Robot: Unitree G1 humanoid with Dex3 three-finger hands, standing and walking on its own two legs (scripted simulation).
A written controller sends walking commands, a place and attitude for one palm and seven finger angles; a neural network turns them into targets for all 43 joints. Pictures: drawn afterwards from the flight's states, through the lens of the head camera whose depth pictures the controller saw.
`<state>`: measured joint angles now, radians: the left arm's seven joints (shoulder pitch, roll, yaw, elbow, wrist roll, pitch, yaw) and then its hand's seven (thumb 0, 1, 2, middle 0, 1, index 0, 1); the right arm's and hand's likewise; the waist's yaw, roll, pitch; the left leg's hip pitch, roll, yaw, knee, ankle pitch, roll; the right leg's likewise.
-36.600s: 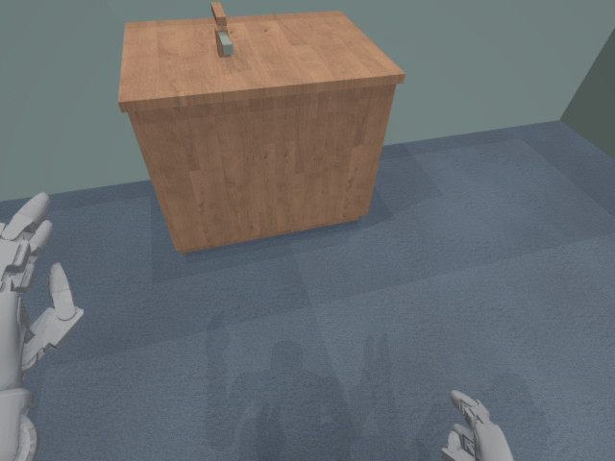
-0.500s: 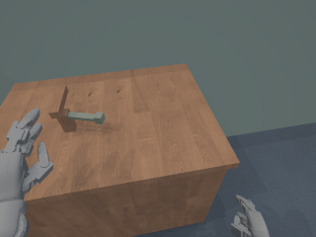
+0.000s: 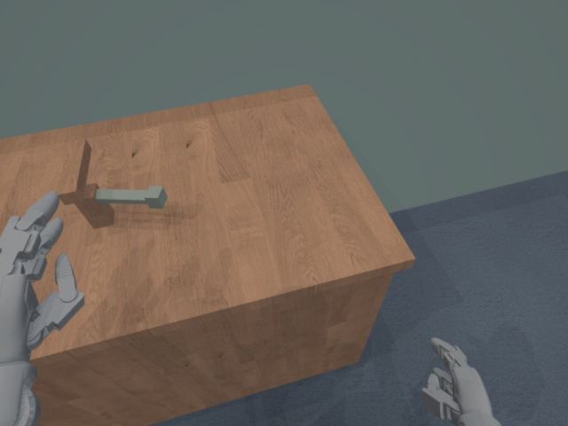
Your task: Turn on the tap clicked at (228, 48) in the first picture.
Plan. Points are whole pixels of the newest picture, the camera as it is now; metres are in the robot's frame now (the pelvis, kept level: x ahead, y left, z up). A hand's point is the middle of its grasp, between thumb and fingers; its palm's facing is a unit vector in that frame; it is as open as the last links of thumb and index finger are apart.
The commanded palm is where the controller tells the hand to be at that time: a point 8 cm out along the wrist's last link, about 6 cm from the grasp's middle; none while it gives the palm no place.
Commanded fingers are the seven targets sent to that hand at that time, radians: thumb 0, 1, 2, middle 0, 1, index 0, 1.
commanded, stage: step back with the hand held close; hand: left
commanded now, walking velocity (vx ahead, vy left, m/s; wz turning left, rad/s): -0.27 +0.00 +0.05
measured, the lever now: (156, 197) +0.46 +0.27 +0.04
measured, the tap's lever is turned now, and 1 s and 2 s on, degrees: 71 71 71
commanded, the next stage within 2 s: stop stepping back and stand still in 1.10 s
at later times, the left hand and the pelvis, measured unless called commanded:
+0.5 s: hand (25, 366) +0.15 +0.26 +0.15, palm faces +0.39 -0.82 -0.42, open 7.4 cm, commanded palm +0.09 +0.30 +0.17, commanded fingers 0.00 0.90 0.90 -0.20 -0.30 -0.20 -0.30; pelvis -0.07 +0.01 -0.01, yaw +2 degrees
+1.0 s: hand out of the picture +0.08 +0.26 +0.16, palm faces +0.43 -0.80 -0.43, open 7.4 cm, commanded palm +0.02 +0.29 +0.17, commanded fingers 0.00 0.90 0.90 -0.20 -0.30 -0.20 -0.30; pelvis -0.12 +0.00 -0.01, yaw +3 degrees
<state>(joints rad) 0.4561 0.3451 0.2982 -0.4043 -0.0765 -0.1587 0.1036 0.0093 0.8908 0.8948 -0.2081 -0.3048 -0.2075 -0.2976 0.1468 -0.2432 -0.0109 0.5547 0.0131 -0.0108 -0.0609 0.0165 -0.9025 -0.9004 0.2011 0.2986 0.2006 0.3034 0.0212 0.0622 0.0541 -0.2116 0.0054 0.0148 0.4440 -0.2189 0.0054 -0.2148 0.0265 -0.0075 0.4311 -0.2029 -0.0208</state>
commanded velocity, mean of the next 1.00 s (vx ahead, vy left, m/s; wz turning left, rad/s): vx -0.34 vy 0.00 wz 0.01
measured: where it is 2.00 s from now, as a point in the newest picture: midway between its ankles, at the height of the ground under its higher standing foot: outside the picture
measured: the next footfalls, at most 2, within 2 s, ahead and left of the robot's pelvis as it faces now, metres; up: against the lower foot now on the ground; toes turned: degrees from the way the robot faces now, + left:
left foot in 0.86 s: -0.04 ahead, +0.15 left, +0.00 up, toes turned +4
right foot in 1.10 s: -0.09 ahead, -0.13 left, +0.00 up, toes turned +2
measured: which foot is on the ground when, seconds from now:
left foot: down 0.00-0.70, up 0.72-0.84, down 0.86-1.00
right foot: down 0.00-0.86, up 0.88-1.00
